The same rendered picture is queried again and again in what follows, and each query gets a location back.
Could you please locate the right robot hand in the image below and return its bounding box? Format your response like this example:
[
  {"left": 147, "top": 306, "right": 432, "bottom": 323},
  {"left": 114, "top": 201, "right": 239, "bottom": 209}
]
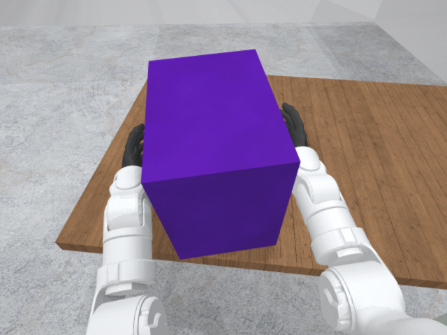
[{"left": 280, "top": 103, "right": 309, "bottom": 148}]

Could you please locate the robot right upper arm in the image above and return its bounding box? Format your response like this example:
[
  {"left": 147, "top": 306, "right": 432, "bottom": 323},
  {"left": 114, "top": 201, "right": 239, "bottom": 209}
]
[{"left": 318, "top": 260, "right": 447, "bottom": 335}]

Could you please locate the robot right forearm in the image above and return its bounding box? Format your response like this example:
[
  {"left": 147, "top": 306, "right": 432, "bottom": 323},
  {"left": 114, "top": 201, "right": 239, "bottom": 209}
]
[{"left": 292, "top": 147, "right": 405, "bottom": 310}]

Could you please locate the robot left forearm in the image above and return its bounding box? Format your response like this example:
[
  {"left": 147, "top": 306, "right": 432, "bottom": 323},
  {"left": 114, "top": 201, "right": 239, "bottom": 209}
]
[{"left": 86, "top": 165, "right": 156, "bottom": 335}]

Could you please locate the carton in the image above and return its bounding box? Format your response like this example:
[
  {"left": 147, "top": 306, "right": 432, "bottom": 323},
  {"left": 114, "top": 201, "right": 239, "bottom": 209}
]
[{"left": 141, "top": 49, "right": 300, "bottom": 260}]

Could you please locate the left robot hand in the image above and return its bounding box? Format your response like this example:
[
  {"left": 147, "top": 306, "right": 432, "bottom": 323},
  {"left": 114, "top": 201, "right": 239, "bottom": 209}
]
[{"left": 122, "top": 124, "right": 145, "bottom": 168}]

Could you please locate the robot left upper arm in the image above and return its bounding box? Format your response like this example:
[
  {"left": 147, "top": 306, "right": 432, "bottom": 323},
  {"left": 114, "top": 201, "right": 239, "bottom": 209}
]
[{"left": 87, "top": 295, "right": 169, "bottom": 335}]

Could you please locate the table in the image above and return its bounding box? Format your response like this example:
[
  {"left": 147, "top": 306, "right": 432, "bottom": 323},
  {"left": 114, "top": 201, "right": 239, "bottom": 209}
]
[{"left": 55, "top": 75, "right": 447, "bottom": 326}]

